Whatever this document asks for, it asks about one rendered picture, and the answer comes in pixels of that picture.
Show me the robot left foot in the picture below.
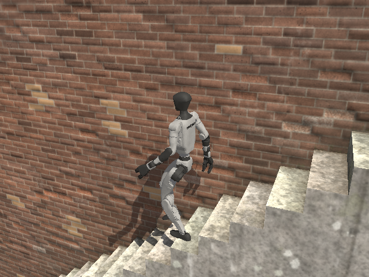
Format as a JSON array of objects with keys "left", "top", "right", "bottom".
[{"left": 170, "top": 230, "right": 191, "bottom": 241}]

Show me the left robot forearm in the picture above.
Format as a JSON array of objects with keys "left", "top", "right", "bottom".
[{"left": 146, "top": 148, "right": 172, "bottom": 170}]

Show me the robot left hand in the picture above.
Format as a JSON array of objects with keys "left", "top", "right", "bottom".
[{"left": 135, "top": 164, "right": 150, "bottom": 179}]

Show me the robot right upper arm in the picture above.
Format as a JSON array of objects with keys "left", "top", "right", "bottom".
[{"left": 189, "top": 111, "right": 209, "bottom": 140}]

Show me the right robot forearm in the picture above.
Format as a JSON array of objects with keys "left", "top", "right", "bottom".
[{"left": 202, "top": 136, "right": 210, "bottom": 158}]

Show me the robot right hand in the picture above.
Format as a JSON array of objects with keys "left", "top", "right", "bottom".
[{"left": 202, "top": 157, "right": 213, "bottom": 174}]

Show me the robot left upper arm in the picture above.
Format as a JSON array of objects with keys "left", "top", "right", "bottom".
[{"left": 168, "top": 121, "right": 181, "bottom": 156}]

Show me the humanoid robot torso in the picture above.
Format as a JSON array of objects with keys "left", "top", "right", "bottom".
[{"left": 174, "top": 112, "right": 195, "bottom": 174}]

